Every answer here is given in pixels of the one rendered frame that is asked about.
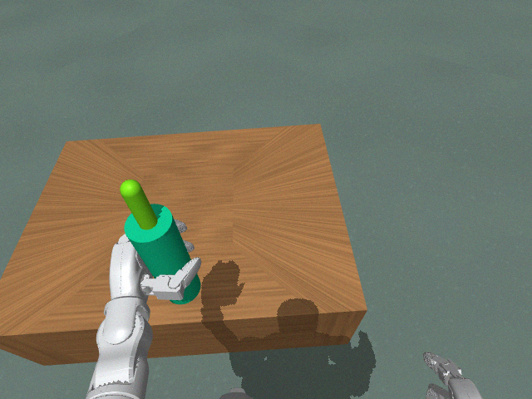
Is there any left robot arm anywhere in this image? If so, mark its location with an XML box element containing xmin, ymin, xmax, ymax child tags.
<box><xmin>86</xmin><ymin>296</ymin><xmax>153</xmax><ymax>399</ymax></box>

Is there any left robot hand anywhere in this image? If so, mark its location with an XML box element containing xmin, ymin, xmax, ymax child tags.
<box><xmin>109</xmin><ymin>219</ymin><xmax>201</xmax><ymax>303</ymax></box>

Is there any bottle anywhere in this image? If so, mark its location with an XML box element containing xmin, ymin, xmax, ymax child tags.
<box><xmin>120</xmin><ymin>180</ymin><xmax>200</xmax><ymax>304</ymax></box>

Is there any right robot hand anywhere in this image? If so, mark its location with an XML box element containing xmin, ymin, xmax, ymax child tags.
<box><xmin>423</xmin><ymin>352</ymin><xmax>483</xmax><ymax>399</ymax></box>

